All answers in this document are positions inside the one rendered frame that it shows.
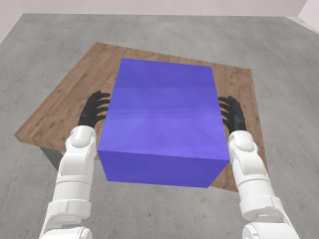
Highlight robot left upper arm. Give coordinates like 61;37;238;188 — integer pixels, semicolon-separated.
41;226;93;239

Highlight left robot forearm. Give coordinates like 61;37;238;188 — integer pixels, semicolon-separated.
39;125;97;239

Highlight right robot hand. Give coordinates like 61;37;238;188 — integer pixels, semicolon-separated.
218;96;247;135

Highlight robot right upper arm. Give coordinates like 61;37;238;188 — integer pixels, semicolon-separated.
242;222;299;239

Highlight left robot hand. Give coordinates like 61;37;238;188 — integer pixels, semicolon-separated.
78;91;110;128

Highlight table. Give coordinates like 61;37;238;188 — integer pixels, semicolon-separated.
14;42;269;193

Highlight carton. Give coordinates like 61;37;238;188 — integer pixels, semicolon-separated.
97;58;230;188

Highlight right robot forearm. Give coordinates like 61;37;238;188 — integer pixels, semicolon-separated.
227;130;300;239

